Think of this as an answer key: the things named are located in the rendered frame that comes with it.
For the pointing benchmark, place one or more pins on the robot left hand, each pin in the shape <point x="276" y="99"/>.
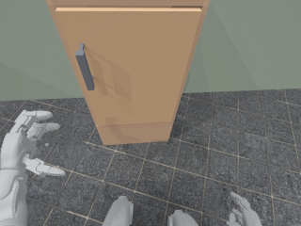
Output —
<point x="15" y="145"/>

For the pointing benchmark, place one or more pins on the cupboard door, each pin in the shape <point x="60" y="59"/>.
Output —
<point x="137" y="56"/>

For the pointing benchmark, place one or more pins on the robot left shin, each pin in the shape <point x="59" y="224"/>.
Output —
<point x="123" y="198"/>

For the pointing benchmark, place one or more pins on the left robot forearm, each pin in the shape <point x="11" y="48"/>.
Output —
<point x="13" y="189"/>

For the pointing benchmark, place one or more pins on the handle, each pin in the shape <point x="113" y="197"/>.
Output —
<point x="84" y="68"/>

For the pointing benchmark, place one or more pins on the right robot thigh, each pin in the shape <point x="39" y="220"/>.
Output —
<point x="180" y="219"/>

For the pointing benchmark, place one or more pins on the robot right hand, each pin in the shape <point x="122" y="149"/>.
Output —
<point x="246" y="216"/>

